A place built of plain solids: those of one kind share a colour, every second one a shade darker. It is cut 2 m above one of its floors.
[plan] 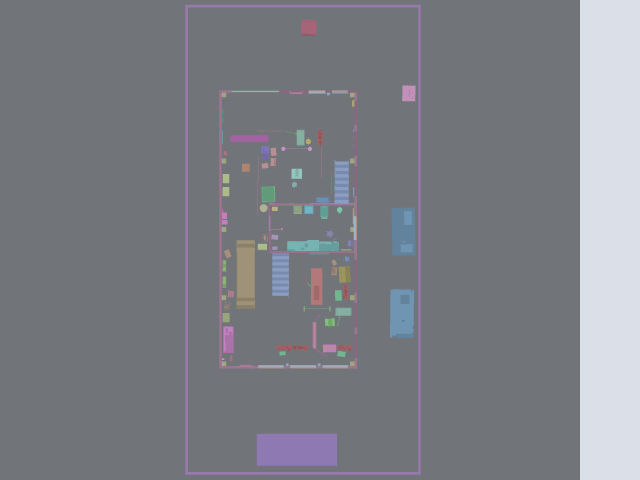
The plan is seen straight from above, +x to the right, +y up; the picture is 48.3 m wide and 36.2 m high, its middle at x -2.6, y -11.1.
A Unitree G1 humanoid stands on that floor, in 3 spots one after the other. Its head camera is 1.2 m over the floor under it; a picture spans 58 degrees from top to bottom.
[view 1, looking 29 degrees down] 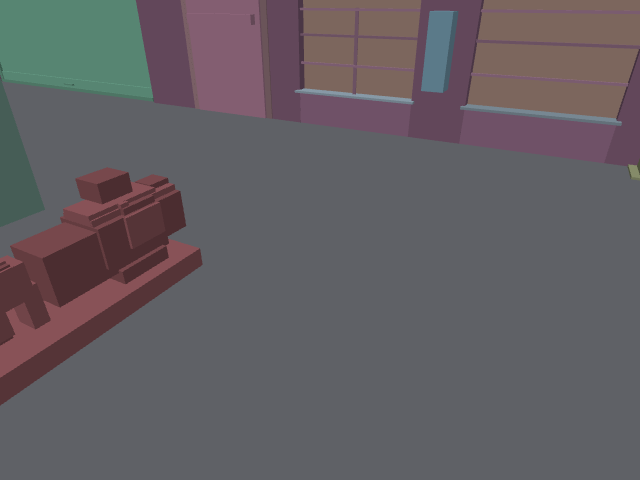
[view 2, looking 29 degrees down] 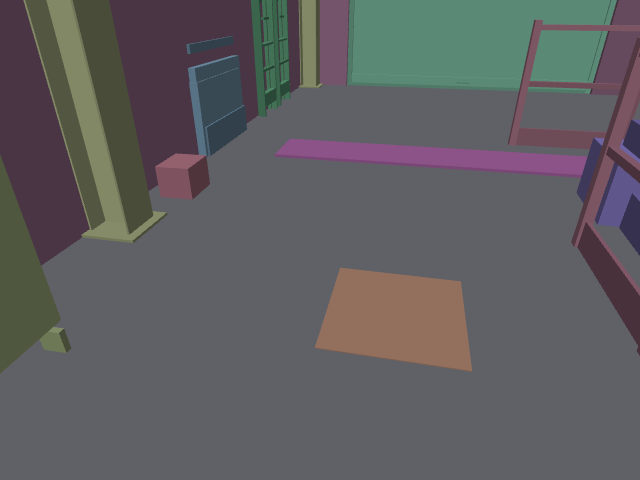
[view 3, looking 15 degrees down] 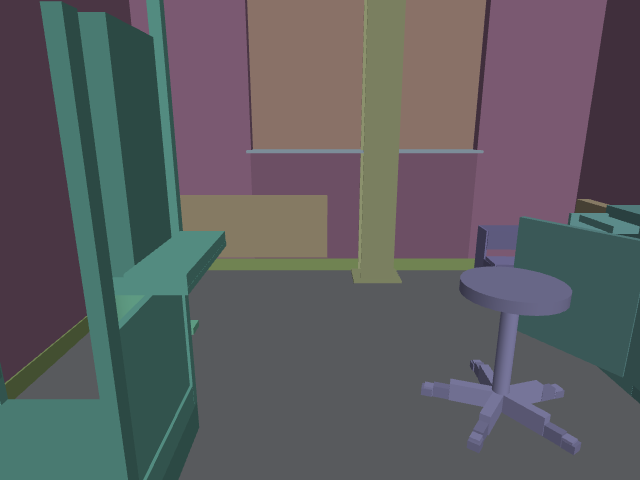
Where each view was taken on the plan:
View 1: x -0.96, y -4.21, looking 118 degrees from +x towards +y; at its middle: ground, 2.48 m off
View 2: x -8.20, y -7.20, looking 102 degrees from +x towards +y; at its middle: ground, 2.48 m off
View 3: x -3.50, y -9.85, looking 0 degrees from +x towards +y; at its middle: radiator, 3.48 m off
